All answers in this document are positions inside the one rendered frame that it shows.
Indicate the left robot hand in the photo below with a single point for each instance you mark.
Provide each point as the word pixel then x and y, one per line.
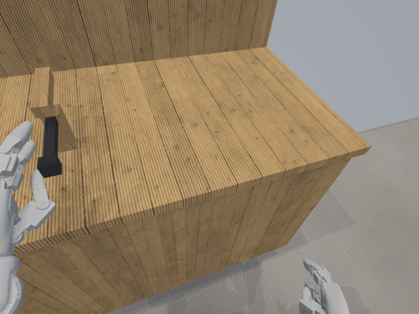
pixel 15 153

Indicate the tap lever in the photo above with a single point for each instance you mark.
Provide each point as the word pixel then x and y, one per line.
pixel 49 165

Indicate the right robot hand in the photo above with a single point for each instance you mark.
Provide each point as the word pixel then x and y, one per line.
pixel 329 298

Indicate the robot left forearm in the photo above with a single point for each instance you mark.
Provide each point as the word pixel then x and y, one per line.
pixel 11 286

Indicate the counter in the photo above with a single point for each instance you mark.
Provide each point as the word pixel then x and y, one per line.
pixel 186 145

